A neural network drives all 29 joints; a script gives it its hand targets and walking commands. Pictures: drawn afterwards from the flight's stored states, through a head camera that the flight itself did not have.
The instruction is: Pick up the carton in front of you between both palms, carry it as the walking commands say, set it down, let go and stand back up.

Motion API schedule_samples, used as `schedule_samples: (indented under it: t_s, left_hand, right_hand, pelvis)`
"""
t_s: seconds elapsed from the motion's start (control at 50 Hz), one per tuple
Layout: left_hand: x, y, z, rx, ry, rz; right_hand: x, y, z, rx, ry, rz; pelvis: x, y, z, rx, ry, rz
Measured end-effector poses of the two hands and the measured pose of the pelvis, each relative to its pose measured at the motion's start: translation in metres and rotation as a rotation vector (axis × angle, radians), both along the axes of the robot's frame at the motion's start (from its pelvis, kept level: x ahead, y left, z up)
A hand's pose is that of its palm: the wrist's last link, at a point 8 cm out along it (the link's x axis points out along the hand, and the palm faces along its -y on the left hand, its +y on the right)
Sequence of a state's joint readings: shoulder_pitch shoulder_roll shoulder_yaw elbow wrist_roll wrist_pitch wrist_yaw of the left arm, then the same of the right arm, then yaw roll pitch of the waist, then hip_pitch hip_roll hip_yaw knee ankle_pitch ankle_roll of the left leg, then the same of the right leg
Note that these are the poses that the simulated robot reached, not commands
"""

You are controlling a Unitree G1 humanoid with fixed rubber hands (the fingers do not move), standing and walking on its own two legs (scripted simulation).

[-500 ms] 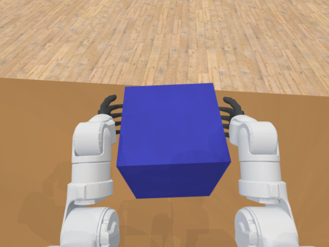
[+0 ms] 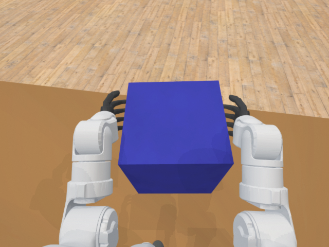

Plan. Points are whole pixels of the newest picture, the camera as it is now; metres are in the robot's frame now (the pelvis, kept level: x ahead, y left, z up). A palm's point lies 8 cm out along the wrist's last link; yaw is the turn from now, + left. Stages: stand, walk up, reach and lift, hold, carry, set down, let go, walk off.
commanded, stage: carry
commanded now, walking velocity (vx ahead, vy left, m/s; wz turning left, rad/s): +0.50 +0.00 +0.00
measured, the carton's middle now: (173, 143) +0.36 +0.02 +0.04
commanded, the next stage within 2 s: none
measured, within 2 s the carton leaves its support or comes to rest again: neither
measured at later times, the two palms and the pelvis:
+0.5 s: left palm (140, 57) +0.65 +0.14 +0.11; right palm (231, 61) +0.64 -0.16 +0.11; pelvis +0.29 +0.00 -0.02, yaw +2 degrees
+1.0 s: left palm (144, 25) +0.93 +0.17 +0.09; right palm (213, 27) +0.94 -0.13 +0.08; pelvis +0.58 +0.00 -0.03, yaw +0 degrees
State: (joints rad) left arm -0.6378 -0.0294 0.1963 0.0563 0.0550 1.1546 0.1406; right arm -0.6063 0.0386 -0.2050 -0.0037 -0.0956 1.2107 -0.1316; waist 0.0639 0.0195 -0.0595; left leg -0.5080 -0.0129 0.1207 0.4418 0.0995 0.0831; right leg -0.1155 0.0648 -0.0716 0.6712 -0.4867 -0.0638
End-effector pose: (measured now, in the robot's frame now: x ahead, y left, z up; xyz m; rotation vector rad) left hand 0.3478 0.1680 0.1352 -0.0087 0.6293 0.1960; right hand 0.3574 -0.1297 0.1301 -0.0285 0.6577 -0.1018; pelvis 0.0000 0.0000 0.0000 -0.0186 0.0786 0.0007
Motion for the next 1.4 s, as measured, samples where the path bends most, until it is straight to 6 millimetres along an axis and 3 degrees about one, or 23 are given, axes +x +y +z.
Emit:
schedule_samples:
  t_s: [0.06, 0.14, 0.28, 0.44, 0.56, 0.66, 0.78, 0.88, 0.98, 1.06, 1.1, 1.2, 1.28, 1.4]
  left_hand:
    - [0.043, 0.004, -0.015, -0.006, 0.028, -0.033]
    - [0.083, -0.001, -0.032, 0.000, 0.129, -0.073]
    - [0.158, -0.007, -0.031, -0.009, 0.125, -0.091]
    - [0.259, -0.017, -0.018, -0.016, 0.048, -0.069]
    - [0.340, -0.031, -0.037, 0.041, 0.057, -0.050]
    - [0.375, -0.024, -0.068, 0.042, 0.168, -0.005]
    - [0.431, -0.017, -0.067, 0.021, 0.153, 0.032]
    - [0.494, -0.014, -0.050, 0.016, 0.086, 0.032]
    - [0.566, -0.004, -0.041, 0.017, 0.040, 0.017]
    - [0.629, 0.009, -0.054, 0.015, 0.030, -0.008]
    - [0.657, 0.012, -0.067, 0.008, 0.048, -0.030]
    - [0.707, 0.008, -0.091, 0.016, 0.164, -0.079]
    - [0.750, 0.004, -0.091, 0.011, 0.168, -0.095]
    - [0.820, 0.000, -0.077, -0.009, 0.099, -0.082]
  right_hand:
    - [0.035, 0.004, -0.009, -0.040, 0.027, -0.014]
    - [0.064, 0.000, -0.028, -0.040, 0.129, -0.046]
    - [0.133, -0.006, -0.024, -0.028, 0.125, -0.079]
    - [0.239, -0.017, -0.010, -0.016, 0.048, -0.073]
    - [0.330, -0.031, -0.039, -0.005, 0.054, -0.027]
    - [0.380, -0.024, -0.069, -0.021, 0.162, 0.032]
    - [0.444, -0.016, -0.068, -0.007, 0.147, 0.049]
    - [0.503, -0.013, -0.055, 0.012, 0.080, 0.022]
    - [0.571, -0.003, -0.045, 0.016, 0.033, 0.004]
    - [0.628, 0.010, -0.052, -0.014, 0.021, -0.008]
    - [0.651, 0.013, -0.060, -0.043, 0.038, -0.016]
    - [0.687, 0.009, -0.085, -0.050, 0.156, -0.053]
    - [0.724, 0.005, -0.085, -0.043, 0.160, -0.075]
    - [0.797, 0.001, -0.067, -0.030, 0.090, -0.087]
  pelvis:
    - [0.035, 0.007, -0.010, 0.019, -0.006, 0.008]
    - [0.074, 0.016, -0.003, 0.004, -0.002, 0.009]
    - [0.143, 0.021, 0.008, -0.008, 0.014, 0.009]
    - [0.245, 0.008, 0.000, 0.012, 0.024, 0.021]
    - [0.335, -0.008, -0.034, 0.022, -0.002, 0.024]
    - [0.383, -0.019, -0.031, 0.030, -0.004, 0.023]
    - [0.439, -0.024, -0.023, 0.039, 0.007, 0.025]
    - [0.496, -0.018, -0.021, 0.041, 0.017, 0.018]
    - [0.565, -0.004, -0.030, 0.025, 0.019, 0.009]
    - [0.630, 0.010, -0.054, -0.001, -0.006, -0.006]
    - [0.653, 0.014, -0.061, 0.019, -0.011, 0.001]
    - [0.700, 0.027, -0.054, 0.003, -0.010, 0.003]
    - [0.738, 0.031, -0.047, -0.005, 0.000, 0.003]
    - [0.803, 0.028, -0.043, -0.007, 0.018, 0.010]
